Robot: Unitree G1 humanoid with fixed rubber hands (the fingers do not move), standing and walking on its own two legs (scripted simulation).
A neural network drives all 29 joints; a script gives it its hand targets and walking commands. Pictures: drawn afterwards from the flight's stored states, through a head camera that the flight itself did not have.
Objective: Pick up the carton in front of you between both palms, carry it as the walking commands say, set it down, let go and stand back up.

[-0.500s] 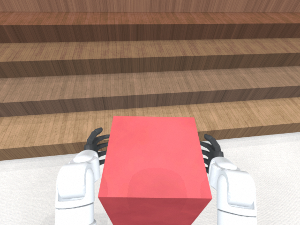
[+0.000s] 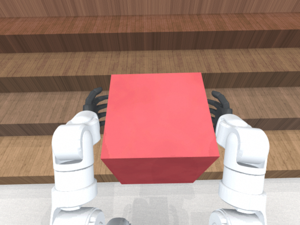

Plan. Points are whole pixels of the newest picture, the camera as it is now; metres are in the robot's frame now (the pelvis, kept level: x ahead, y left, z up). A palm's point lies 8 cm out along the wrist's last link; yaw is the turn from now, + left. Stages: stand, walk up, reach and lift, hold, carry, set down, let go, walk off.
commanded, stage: carry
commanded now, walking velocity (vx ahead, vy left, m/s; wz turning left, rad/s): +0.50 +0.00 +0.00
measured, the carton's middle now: (156, 134) +0.34 +0.01 +0.06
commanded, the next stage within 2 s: none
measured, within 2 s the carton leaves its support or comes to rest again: neither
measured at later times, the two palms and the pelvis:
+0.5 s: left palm (123, 33) +0.72 +0.16 +0.14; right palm (205, 39) +0.69 -0.14 +0.14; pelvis +0.31 +0.03 +0.00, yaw -1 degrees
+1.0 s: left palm out of the picture +1.02 +0.18 +0.30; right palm out of the picture +1.07 -0.12 +0.29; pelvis +0.66 -0.04 +0.15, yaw +1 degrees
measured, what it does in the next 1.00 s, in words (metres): climbs: left foot, then right foot 0.15 m higher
